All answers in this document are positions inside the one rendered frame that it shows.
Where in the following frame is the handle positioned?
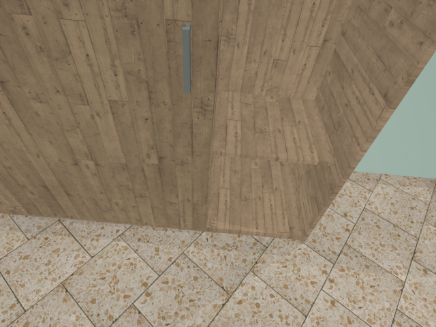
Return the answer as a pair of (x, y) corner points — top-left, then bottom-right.
(182, 22), (191, 94)

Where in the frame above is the wardrobe door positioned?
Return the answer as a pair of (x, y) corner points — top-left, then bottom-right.
(0, 0), (223, 230)
(0, 183), (20, 206)

